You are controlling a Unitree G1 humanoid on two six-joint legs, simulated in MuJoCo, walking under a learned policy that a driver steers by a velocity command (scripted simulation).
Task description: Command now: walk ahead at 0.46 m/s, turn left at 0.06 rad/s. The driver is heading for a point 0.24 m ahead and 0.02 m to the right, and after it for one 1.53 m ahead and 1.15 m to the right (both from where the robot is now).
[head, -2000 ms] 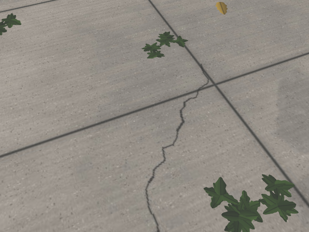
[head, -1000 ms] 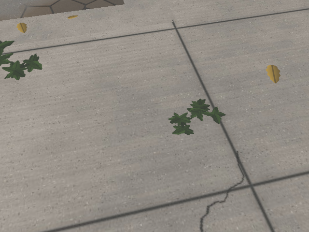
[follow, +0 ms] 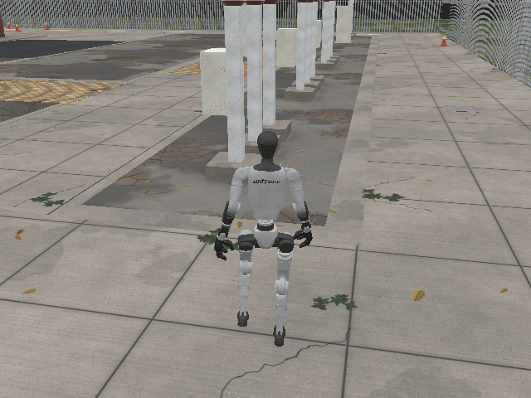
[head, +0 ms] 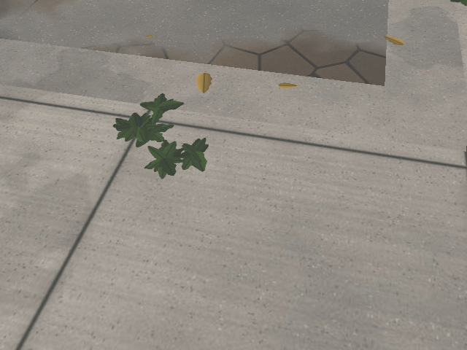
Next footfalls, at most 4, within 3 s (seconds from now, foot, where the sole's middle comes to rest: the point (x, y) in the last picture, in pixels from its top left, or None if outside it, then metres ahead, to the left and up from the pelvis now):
0.18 left None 0.25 0.11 -0.78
0.66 right None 0.14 -0.08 -0.78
1.12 left None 0.22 0.09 -0.78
1.56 right None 0.04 -0.05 -0.78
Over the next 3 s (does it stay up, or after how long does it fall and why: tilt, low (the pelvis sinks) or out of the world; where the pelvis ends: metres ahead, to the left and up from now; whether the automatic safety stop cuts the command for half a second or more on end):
stays up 0.35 -0.33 0.00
